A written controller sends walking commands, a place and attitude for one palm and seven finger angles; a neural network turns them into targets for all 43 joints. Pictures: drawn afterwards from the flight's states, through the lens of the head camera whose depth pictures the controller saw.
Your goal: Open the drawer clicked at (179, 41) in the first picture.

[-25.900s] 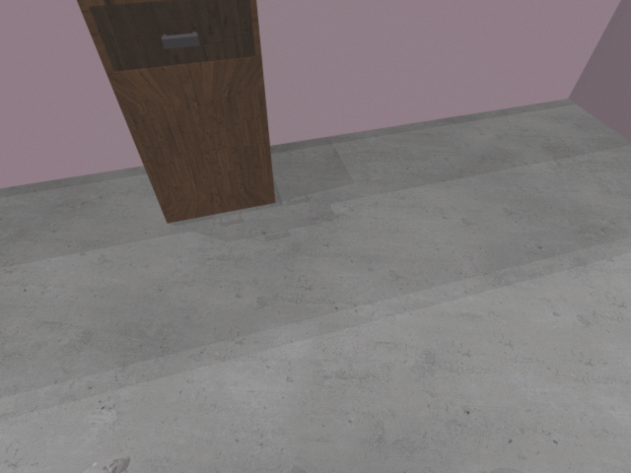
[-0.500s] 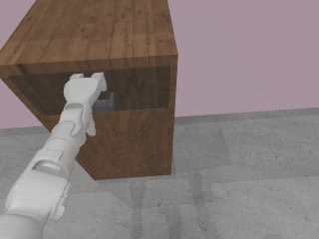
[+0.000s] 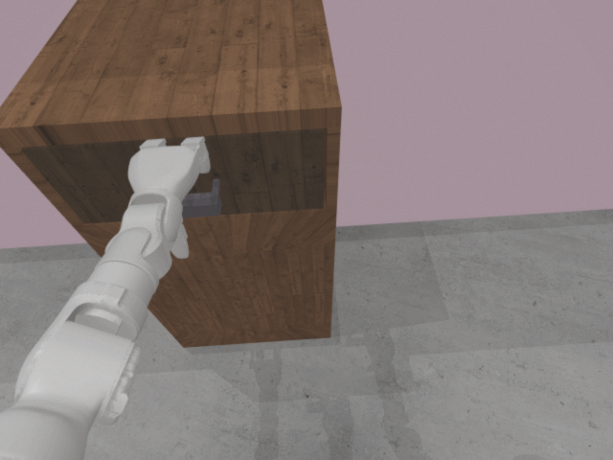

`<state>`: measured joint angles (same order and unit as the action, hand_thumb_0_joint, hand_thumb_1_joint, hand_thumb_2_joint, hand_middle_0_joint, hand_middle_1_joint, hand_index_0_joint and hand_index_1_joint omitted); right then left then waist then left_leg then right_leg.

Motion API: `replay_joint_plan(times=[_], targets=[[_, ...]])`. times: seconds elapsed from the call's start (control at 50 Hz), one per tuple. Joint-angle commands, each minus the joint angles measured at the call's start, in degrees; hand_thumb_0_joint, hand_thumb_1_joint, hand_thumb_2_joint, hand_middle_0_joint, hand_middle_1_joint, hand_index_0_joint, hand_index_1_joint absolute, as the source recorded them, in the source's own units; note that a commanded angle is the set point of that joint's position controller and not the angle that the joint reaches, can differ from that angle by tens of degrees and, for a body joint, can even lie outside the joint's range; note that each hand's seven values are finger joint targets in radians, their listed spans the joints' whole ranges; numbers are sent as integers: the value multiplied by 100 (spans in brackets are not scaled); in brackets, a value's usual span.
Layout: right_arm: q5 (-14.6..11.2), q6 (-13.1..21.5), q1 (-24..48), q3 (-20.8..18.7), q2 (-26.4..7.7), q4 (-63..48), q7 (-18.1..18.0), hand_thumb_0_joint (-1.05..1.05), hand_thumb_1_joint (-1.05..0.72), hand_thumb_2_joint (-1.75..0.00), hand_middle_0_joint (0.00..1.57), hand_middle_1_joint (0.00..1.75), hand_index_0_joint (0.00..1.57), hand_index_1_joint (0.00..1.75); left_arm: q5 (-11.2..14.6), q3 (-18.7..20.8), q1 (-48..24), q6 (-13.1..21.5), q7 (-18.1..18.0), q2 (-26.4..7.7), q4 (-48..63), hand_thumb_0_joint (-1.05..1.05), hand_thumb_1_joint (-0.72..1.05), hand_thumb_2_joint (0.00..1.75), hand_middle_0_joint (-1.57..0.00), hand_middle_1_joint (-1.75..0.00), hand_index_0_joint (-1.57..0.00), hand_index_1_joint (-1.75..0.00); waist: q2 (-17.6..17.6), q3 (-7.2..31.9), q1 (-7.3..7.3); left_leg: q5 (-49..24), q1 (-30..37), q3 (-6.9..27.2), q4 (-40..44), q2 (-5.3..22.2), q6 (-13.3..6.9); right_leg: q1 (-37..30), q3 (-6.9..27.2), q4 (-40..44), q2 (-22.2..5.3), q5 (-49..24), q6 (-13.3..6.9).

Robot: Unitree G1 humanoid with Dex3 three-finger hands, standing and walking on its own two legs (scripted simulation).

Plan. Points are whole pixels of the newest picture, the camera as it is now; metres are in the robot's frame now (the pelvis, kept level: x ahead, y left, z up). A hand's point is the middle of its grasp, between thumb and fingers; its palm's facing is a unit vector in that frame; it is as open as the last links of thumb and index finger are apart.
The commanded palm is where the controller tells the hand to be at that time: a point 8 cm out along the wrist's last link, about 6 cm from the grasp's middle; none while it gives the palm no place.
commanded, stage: re-aim the fingers above the handle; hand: left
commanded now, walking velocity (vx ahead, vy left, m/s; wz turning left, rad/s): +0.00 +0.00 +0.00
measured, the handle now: (188, 195) +0.50 +0.21 +0.02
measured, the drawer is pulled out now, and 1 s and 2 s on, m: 0.00 0.00 0.00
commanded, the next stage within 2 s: lower the fingers behind the handle in 0.36 s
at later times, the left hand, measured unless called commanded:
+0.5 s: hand (183, 192) +0.46 +0.19 +0.08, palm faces -0.02 -0.03 -1.00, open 13.5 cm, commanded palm +0.45 +0.18 +0.15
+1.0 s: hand (186, 193) +0.46 +0.19 +0.08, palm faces +0.01 -0.01 -1.00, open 13.6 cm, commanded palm +0.45 +0.18 +0.12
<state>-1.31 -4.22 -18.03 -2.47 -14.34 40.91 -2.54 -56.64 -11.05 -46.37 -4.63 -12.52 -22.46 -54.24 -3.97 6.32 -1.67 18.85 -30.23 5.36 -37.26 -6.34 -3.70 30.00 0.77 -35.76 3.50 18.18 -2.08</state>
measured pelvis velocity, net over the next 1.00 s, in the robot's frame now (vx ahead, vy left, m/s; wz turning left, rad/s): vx -0.01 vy -0.01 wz -0.01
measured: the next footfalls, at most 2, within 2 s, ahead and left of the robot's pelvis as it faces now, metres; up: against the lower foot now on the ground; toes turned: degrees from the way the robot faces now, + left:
none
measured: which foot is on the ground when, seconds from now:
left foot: down 0.00-1.00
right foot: down 0.00-1.00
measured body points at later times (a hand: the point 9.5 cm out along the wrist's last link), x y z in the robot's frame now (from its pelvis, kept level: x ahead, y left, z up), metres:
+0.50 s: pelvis +0.00 +0.00 +0.00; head +0.05 -0.03 +0.45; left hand +0.46 +0.19 +0.13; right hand +0.07 -0.27 -0.14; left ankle -0.02 +0.08 -0.72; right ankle -0.01 -0.10 -0.72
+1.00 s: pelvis -0.01 -0.01 +0.00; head +0.04 -0.02 +0.44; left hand +0.45 +0.18 +0.13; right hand +0.05 -0.27 -0.14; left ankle -0.02 +0.08 -0.72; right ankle -0.01 -0.10 -0.72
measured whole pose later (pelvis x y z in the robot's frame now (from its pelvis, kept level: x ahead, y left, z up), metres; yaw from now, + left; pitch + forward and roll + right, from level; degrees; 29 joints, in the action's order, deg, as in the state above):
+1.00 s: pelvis -0.01 -0.01 +0.00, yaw -1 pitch +13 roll -1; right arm -1.7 -6.1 -17.5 -1.6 -14.6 39.8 -2.6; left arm -58.2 -9.3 -49.8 -5.9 -15.0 -22.3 -58.8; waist -2.9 7.7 -3.0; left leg 18.5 -33.3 4.7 -39.0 -5.5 -3.1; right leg 33.3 1.0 -37.4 4.3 17.4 -2.6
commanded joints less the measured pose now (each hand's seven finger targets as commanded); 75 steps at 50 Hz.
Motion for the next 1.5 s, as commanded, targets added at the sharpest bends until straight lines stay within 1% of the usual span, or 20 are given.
replay_joint_plan(times=[0.0, 0.12, 0.18, 0.26, 0.36, 0.4, 0.48, 0.52, 0.58, 0.64, 0.74, 0.86, 0.9, 0.96, 1.04, 1.1, 1.16, 1.24, 1.3, 1.48], targets=[[-10, 147, -323, -217, -764, -508, -53, 0, -90, -90, 20, 30, 20, 30, -41, 264, -3810, 292, -334, -873, 1688, 0, -50, 30, -30, -120, -30, -120, 120, 2293, -499, -2115, 1616, -108, 261, 342, 144, -545, -69, 370, -36, -1423, -84], [-4, 146, -290, -216, -753, -517, -67, 0, -90, -90, 20, 30, 20, 30, -16, 398, -3660, 377, -291, -1012, 1791, 0, -50, 30, -30, -120, -30, -120, 65, 2364, -432, -2275, 1641, -148, 249, 336, 143, -703, -40, 357, -52, -1657, -86], [-3, 160, -256, -228, -732, -531, -47, 0, -90, -90, 20, 30, 20, 30, -8, 209, -3666, 397, -262, -783, 1860, 0, -50, 30, -30, -120, -30, -120, 21, 2262, -465, -2440, 1725, -132, 235, 344, 168, -598, -90, 376, -33, -1642, -94], [-16, 151, -252, -227, -736, -513, -33, 0, -90, -90, 20, 30, 20, 30, -72, 282, -3559, 327, -310, -841, 1718, 0, -50, 30, -30, -120, -30, -120, 103, 2181, -432, -2261, 1644, -129, 276, 356, 178, -557, -97, 377, -30, -1520, -97], [-12, 126, -233, -221, -745, -550, -40, 0, -90, -90, 20, 30, 20, 30, -70, 532, -3514, 309, -323, -1132, 1771, 0, -50, 30, -30, -120, -30, -120, 279, 2414, -366, -2266, 1491, -203, 270, 318, 112, -927, -24, 355, -64, -1799, -74], [-14, 127, -212, -225, -727, -586, -27, 0, -90, -90, 20, 30, 20, 30, -40, 476, -3484, 347, -298, -1063, 1936, 0, -50, 30, -30, -120, -30, -120, 81, 2522, -323, -2457, 1593, -192, 271, 316, 134, -974, -29, 336, -70, -1891, -83], [-24, 99, -176, -227, -748, -570, -10, 0, -90, -90, 20, 30, 20, 30, -94, 541, -3188, 286, -302, -1060, 1612, 0, -50, 30, -30, -120, -30, -120, 238, 2161, -309, -2380, 1422, -188, 301, 332, 141, -854, -72, 374, -41, -1730, -103], [-28, 86, -190, -226, -744, -545, 6, 0, -90, -90, 20, 30, 20, 30, -122, 378, -3129, 218, -312, -842, 1462, 0, -50, 30, -30, -120, -30, -120, 282, 2002, -355, -2225, 1333, -202, 312, 345, 132, -708, -77, 369, -48, -1656, -94], [-27, 52, -173, -225, -778, -561, 1, 0, -90, -90, 20, 30, 20, 30, -147, 487, -3065, 153, -303, -971, 1284, 0, -50, 30, -30, -120, -30, -120, 428, 1971, -357, -2033, 1174, -216, 319, 328, 109, -762, -56, 386, -55, -1566, -93], [-40, 40, -208, -209, -774, -539, 2, 0, -90, -90, 20, 30, 20, 30, -195, 163, -3295, 67, -311, -671, 1133, 0, -50, 30, -30, -120, -30, -120, 295, 1813, -490, -1708, 1151, -217, 328, 337, 107, -435, -69, 394, -56, -1253, -82], [-14, -5, -257, -210, -783, -523, -15, 0, -90, -90, 20, 30, 20, 30, -255, 338, -3143, -53, -344, -846, 828, 0, -50, 30, -30, -120, -30, -120, 377, 1996, -454, -1613, 1002, -254, 255, 315, 78, -536, -24, 357, -69, -1273, -73], [-23, -72, -250, -172, -812, -573, -51, 0, -90, -90, 20, 30, 20, 30, -264, 413, -2957, -112, -297, -1014, 420, 0, -50, 30, -30, -120, -30, -120, 525, 1711, -483, -1181, 511, -317, 247, 305, 43, -556, 31, 372, -100, -1088, -42], [-38, -65, -256, -162, -803, -602, -41, 0, -90, -90, 20, 30, 20, 30, -227, 218, -3008, -94, -260, -791, 391, 0, -50, 30, -30, -120, -30, -120, 398, 1583, -533, -1093, 474, -306, 241, 307, 40, -412, 15, 373, -92, -967, -51], [-42, -67, -291, -152, -834, -615, -55, 0, -90, -90, 20, 30, 20, 30, -268, 314, -2883, -104, -256, -934, 251, 0, -50, 30, -30, -120, -30, -120, 497, 1534, -528, -921, 353, -298, 228, 329, 38, -325, 21, 357, -82, -792, -46], [-58, -41, -342, -158, -839, -630, -52, 0, -90, -90, 20, 30, 20, 30, -280, 136, -2818, -118, -242, -709, 48, 0, -50, 30, -30, -120, -30, -120, 484, 1401, -587, -655, 241, -308, 193, 338, 35, -78, 1, 346, -62, -506, -38], [-50, -18, -432, -161, -869, -612, -54, 0, -90, -90, 20, 30, 20, 30, -256, 274, -2802, -102, -254, -875, -79, 0, -50, 30, -30, -120, -30, -120, 599, 1534, -589, -534, 124, -302, 157, 339, 17, -115, 17, 305, -58, -416, -28], [-64, -2, -468, -139, -874, -625, -61, 0, -90, -90, 20, 30, 20, 30, -212, 81, -2807, -149, -211, -702, -227, 0, -50, 30, -30, -120, -30, -120, 633, 1365, -674, -330, -61, -321, 124, 331, 15, 27, 22, 309, -65, -290, -7], [-67, 13, -546, -128, -903, -591, -65, 0, -90, -90, 20, 30, 20, 30, -216, 200, -2665, -195, -201, -857, -447, 0, -50, 30, -30, -120, -30, -120, 652, 1338, -654, -174, -233, -340, 80, 336, 11, 114, 20, 278, -62, -163, -2], [-72, 38, -587, -118, -910, -584, -49, 0, -90, -90, 20, 30, 20, 30, -200, 19, -2757, -215, -176, -681, -570, 0, -50, 30, -30, -120, -30, -120, 531, 1148, -720, -7, -338, -341, 50, 333, 13, 349, -7, 246, -48, -3, 0], [-68, 96, -669, -77, -975, -566, -87, 0, -90, -90, 20, 30, 20, 30, -220, -63, -2978, -366, -114, -716, -846, 0, -50, 30, -30, -120, -30, -120, 600, 1069, -883, 489, -696, -325, -101, 344, -5, 747, -3, 142, -47, 390, 17]])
